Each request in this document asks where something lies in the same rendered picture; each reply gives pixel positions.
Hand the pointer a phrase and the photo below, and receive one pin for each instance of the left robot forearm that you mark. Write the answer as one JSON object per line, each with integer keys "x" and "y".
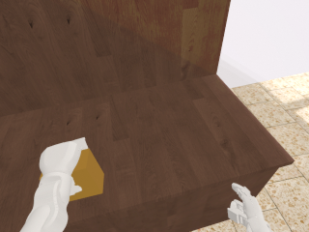
{"x": 49, "y": 213}

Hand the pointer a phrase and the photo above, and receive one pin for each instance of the robot right hand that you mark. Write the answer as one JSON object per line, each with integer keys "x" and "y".
{"x": 240, "y": 212}

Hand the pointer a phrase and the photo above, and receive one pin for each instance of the table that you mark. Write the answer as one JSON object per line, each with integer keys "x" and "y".
{"x": 138, "y": 79}

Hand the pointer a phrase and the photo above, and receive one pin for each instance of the sponge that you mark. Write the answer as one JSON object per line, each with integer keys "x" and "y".
{"x": 88, "y": 175}

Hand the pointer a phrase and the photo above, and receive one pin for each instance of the robot left hand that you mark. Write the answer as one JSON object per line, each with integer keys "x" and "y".
{"x": 63, "y": 157}

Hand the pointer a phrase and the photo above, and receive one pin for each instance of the right robot forearm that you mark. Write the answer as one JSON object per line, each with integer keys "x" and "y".
{"x": 257, "y": 224}

